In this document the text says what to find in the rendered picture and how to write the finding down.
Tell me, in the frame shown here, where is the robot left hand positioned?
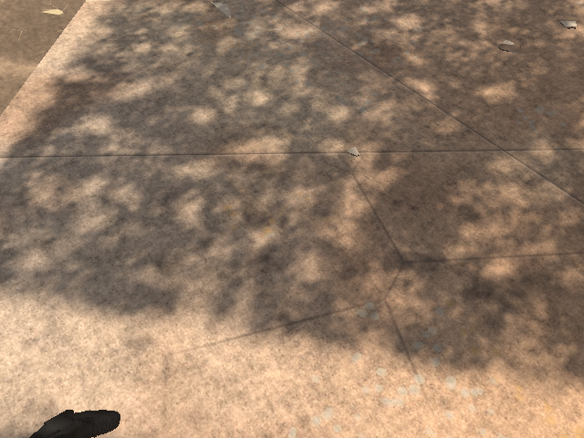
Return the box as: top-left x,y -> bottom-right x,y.
29,410 -> 120,438

